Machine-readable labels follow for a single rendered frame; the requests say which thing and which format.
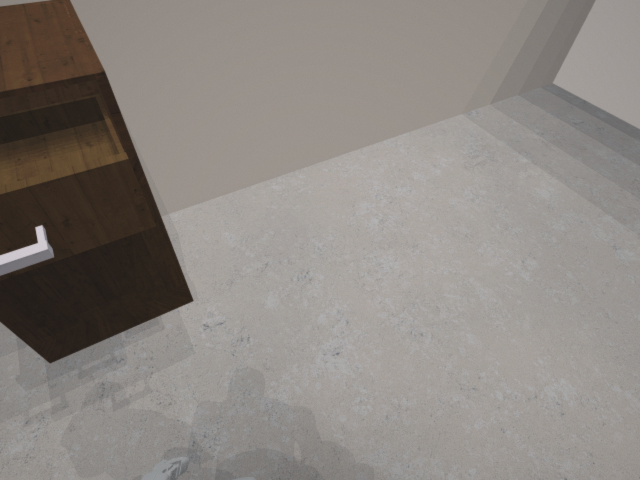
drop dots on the cabinet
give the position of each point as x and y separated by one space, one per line
63 307

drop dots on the robot left hand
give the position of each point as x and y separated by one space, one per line
168 470

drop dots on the drawer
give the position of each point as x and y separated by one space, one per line
62 166

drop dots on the handle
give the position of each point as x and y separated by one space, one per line
27 256

